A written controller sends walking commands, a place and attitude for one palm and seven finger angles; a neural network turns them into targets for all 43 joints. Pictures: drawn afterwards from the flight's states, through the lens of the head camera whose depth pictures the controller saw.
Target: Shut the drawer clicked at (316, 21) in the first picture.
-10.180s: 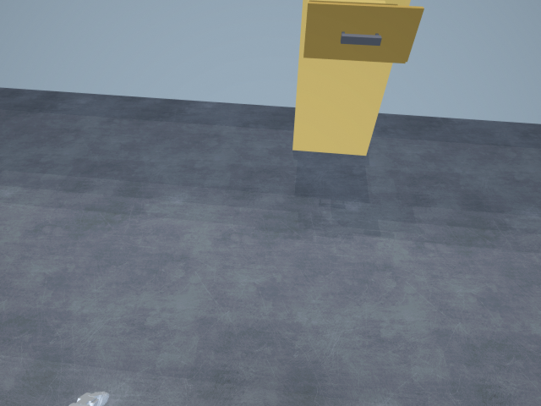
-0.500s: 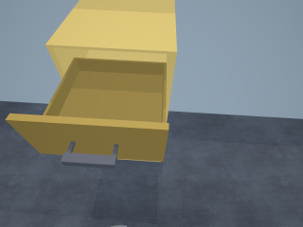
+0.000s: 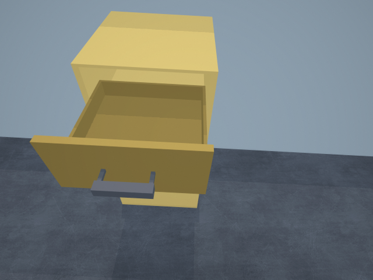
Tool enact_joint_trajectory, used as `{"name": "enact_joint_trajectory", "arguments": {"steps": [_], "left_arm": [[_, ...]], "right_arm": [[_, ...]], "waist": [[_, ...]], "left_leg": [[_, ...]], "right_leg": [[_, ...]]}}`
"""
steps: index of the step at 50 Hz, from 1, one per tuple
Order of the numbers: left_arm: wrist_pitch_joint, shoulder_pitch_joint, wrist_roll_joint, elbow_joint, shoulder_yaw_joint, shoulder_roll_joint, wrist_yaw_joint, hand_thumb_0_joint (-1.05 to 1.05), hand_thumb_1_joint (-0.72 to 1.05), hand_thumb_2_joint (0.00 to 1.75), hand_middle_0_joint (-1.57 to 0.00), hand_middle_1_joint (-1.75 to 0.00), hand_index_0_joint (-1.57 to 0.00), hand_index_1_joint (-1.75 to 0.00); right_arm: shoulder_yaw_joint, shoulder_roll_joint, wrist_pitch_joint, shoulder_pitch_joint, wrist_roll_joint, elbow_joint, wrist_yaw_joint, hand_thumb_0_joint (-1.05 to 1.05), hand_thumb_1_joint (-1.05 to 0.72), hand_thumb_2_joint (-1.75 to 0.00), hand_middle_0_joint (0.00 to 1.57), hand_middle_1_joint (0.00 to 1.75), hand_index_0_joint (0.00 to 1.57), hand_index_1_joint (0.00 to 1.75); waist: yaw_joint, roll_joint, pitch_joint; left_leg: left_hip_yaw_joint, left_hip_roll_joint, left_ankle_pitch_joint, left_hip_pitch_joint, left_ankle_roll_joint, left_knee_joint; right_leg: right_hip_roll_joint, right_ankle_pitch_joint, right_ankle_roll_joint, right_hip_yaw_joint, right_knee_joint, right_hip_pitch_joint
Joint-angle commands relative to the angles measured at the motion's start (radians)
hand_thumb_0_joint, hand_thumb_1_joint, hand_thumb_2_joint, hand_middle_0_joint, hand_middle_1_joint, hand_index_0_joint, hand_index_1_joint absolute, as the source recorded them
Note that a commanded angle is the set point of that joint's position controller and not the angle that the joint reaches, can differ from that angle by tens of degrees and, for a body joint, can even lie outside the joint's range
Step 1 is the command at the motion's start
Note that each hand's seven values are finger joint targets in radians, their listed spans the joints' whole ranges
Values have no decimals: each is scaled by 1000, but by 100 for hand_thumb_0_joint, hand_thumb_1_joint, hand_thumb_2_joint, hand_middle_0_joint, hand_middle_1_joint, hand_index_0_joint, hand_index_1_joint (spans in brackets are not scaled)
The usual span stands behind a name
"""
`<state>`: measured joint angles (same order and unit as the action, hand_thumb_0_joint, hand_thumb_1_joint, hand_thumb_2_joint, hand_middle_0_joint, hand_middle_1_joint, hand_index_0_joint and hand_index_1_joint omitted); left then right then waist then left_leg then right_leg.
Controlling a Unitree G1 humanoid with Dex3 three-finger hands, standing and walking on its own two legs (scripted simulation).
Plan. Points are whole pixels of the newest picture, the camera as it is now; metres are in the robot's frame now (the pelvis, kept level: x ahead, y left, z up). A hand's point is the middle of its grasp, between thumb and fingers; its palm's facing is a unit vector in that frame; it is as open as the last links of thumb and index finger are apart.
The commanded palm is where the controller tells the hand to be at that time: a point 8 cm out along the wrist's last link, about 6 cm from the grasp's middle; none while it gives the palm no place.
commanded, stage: come to a stop and stand still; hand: left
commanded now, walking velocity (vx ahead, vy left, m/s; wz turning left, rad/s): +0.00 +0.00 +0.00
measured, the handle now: (125, 181) +0.32 +0.17 +0.02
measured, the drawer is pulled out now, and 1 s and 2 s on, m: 0.30 0.30 0.30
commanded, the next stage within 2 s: look again from close up in 0.26 s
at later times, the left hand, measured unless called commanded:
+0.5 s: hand out of the picture -0.02 +0.19 -0.16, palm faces +0.01 -0.98 -0.20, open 7.4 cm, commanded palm none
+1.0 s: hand out of the picture +0.05 +0.18 -0.16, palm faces +0.07 -0.98 -0.19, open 7.4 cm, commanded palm +0.12 +0.22 -0.06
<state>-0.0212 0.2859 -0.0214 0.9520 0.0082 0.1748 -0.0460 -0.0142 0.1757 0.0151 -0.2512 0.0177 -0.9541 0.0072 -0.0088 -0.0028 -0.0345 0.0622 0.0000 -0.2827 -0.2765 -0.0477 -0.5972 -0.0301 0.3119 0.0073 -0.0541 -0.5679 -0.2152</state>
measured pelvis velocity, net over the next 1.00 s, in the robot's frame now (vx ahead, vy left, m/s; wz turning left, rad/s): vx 0.03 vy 0.00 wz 0.01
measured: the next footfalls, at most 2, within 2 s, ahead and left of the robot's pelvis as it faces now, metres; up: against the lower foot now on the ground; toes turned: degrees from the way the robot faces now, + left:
none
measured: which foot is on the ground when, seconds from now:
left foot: down 0.00-1.00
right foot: down 0.00-1.00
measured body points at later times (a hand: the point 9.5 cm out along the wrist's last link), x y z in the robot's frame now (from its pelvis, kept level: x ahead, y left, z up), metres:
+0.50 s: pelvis +0.00 +0.01 +0.01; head +0.02 +0.01 +0.46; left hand -0.02 +0.24 -0.15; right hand +0.02 -0.22 -0.15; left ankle +0.03 +0.09 -0.73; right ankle +0.00 -0.13 -0.73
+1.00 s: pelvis +0.03 +0.00 +0.01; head +0.04 +0.01 +0.46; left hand +0.04 +0.23 -0.14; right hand +0.05 -0.23 -0.14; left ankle +0.03 +0.09 -0.73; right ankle +0.00 -0.13 -0.73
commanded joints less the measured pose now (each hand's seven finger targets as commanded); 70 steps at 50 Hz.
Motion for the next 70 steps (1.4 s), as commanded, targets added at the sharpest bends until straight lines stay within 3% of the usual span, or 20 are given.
{"name": "enact_joint_trajectory", "arguments": {"steps": [1, 6, 13, 24, 47, 48, 49, 50, 51, 52, 53, 54, 55, 56, 58, 60, 62, 63, 67, 70], "left_arm": [[11, 42, -2, -57, -28, 120, 9, 0, 90, 90, -20, -30, -20, -30], [19, 63, 0, -40, -26, 116, 15, 0, 90, 90, -20, -30, -20, -30], [28, 73, 2, 0, -15, 108, 14, 0, 90, 90, -20, -30, -20, -30], [44, 100, 7, 74, 0, 90, 6, 0, 90, 90, -20, -30, -20, -30], [44, 88, 11, 107, 0, 85, 2, 0, 90, 90, -20, -30, -20, -30], [60, 112, -7, 130, -8, 107, -33, 0, 90, 90, -20, -30, -20, -30], [261, -583, 196, -1427, -175, 337, -33, 0, 90, 90, -22, -32, -22, -32], [221, -129, 120, -1212, -146, 255, -70, 0, 90, 90, -24, -34, -24, -34], [92, 161, 150, -1019, 3, 29, -94, 0, 90, 90, -26, -37, -26, -37], [85, 125, 168, -1006, 38, -53, -78, 0, 90, 90, -28, -39, -28, -39], [132, 67, 172, -1062, 25, -31, -58, 0, 90, 90, -30, -41, -30, -41], [184, 138, 169, -1019, -23, -5, -33, 0, 90, 90, -32, -43, -32, -43], [240, 303, 181, -935, -53, -22, 6, 0, 90, 90, -34, -45, -34, -45], [305, 438, 192, -895, -66, -36, 57, 0, 90, 90, -36, -47, -36, -47], [452, 517, 227, -852, -55, -81, 186, 0, 90, 90, -40, -52, -40, -52], [600, 455, 250, -949, -114, -1, 281, 0, 90, 90, -44, -56, -44, -56], [728, 321, 245, -1210, -163, 112, 312, 0, 90, 90, -48, -60, -48, -60], [758, 334, 246, -1256, -191, 137, 307, 0, 90, 90, -50, -62, -50, -62], [678, 262, 288, -1277, -193, 97, 275, 0, 90, 90, -58, -71, -58, -71], [602, 199, 300, -1354, -134, 108, 306, 0, 90, 90, -64, -78, -64, -78]], "right_arm": [[-20, 144, -18, 3, 4, 75, 0, 0, -90, -90, 20, 30, 20, 30], [-19, 144, -23, -21, 2, 46, 1, 0, -90, -90, 20, 30, 20, 30], [-13, 135, -31, -47, -3, -7, 1, 0, -90, -90, 20, 30, 20, 30], [0, 102, -47, -61, -14, -82, 6, 0, -90, -90, 20, 30, 20, 30], [9, 83, -54, -52, -14, -137, 19, 0, -90, -90, 20, 30, 20, 30], [8, 118, -56, 7, -20, -64, 15, 0, -90, -90, 20, 30, 20, 30], [-33, 267, -194, -39, -65, 279, 53, 0, -90, -90, 20, 30, 20, 30], [0, 175, -290, 60, -53, 230, 87, 0, -90, -90, 20, 30, 20, 30], [-8, 137, -325, 60, -56, 221, 69, 0, -90, -90, 20, 30, 20, 30], [-19, 158, -328, 14, -60, 193, 57, 0, -90, -90, 20, 30, 20, 30], [-36, 182, -339, 38, -48, 256, 48, 0, -90, -90, 20, 30, 20, 30], [-50, 197, -344, 51, -30, 286, 39, 0, -90, -90, 20, 30, 20, 30], [-59, 191, -340, 73, -21, 320, 29, 0, -90, -90, 20, 30, 20, 30], [-71, 187, -336, 96, -25, 356, 11, 0, -90, -90, 20, 30, 20, 30], [-79, 179, -316, 145, -23, 413, -17, 0, -90, -90, 20, 30, 20, 30], [-88, 184, -316, 167, -23, 478, -33, 0, -90, -90, 20, 30, 20, 30], [-90, 170, -327, 165, -15, 528, -45, 0, -90, -90, 20, 30, 20, 30], [-93, 160, -329, 156, -12, 541, -44, 0, -90, -90, 20, 30, 20, 30], [-77, 163, -286, 148, -38, 575, -4, 0, -90, -90, 20, 30, 20, 30], [-58, 174, -284, 123, -59, 610, 31, 0, -90, -90, 20, 30, 20, 30]], "waist": [[1, 92, -94], [-5, 31, -15], [0, 29, -41], [10, -31, -6], [3, -6, -2], [-6, -4, -58], [107, 149, 470], [-3, 288, 467], [36, 228, 295], [61, 104, 152], [75, 52, 47], [66, -27, 54], [26, -117, 59], [-13, -129, 105], [-32, -233, 107], [-41, -151, 185], [-48, 111, 339], [-47, 154, 387], [26, 59, 248], [57, 55, 235]], "left_leg": [[-217, -116, -304, -150, -22, 325], [-228, -116, -269, -96, -27, 331], [-221, -113, -240, -65, -19, 342], [-141, -91, 43, 63, -7, 260], [-118, -97, 268, 139, 2, 231], [-105, -110, 362, 39, 31, 58], [-96, -10, 433, 357, 34, 170], [-93, -69, 562, 434, 39, 171], [-121, -66, 520, 272, 79, 199], [-119, -60, 412, 182, 63, 169], [-132, -44, 270, 81, 51, 122], [-128, -27, 185, 0, 44, 69], [-123, -24, 160, -77, 47, 24], [-103, -17, 192, -117, 54, -22], [-77, -9, 137, -258, 65, -124], [-60, 4, 76, -364, 58, -220], [-53, 0, 90, -327, 49, -289], [-56, -8, 109, -308, 44, -318], [-78, -4, -93, -430, 25, -354], [-80, 1, -168, -448, 12, -372]], "right_leg": [[-12, 124, -43, 51, 95, -43], [-13, 89, -41, 72, 109, -22], [-27, 70, -40, 107, 146, -50], [-62, -79, -34, 141, 184, -48], [-70, -218, -27, 131, 195, 13], [-106, -419, -21, 144, 199, -6], [4, -412, -36, 25, 94, 61], [29, -214, -51, 10, 19, -3], [27, -52, -30, -33, -19, -96], [23, -33, -20, -38, -5, -152], [27, -32, -21, -55, 21, -203], [32, -55, -24, -70, 27, -230], [43, -48, -26, -85, -7, -255], [49, -67, -32, -87, -52, -248], [50, -68, -32, -82, -170, -353], [39, -54, -37, -36, -261, -401], [36, -26, -52, 7, -340, -431], [40, -21, -56, 12, -364, -458], [40, 155, -40, 53, -301, -542], [26, 290, -31, 117, -217, -537]]}}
